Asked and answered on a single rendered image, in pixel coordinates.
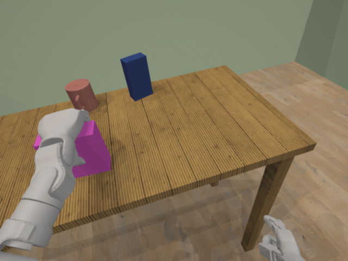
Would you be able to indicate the robot left forearm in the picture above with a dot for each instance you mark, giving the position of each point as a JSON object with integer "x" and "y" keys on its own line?
{"x": 53, "y": 181}

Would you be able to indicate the sponge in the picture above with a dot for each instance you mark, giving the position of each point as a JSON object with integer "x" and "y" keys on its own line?
{"x": 91, "y": 147}

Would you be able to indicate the table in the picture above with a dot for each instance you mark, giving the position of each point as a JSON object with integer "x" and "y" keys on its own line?
{"x": 195, "y": 129}

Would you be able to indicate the robot right hand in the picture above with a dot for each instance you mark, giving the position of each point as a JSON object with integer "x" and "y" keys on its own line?
{"x": 274, "y": 248}

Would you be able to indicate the robot left hand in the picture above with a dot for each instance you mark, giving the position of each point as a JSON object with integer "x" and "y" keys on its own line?
{"x": 68, "y": 122}

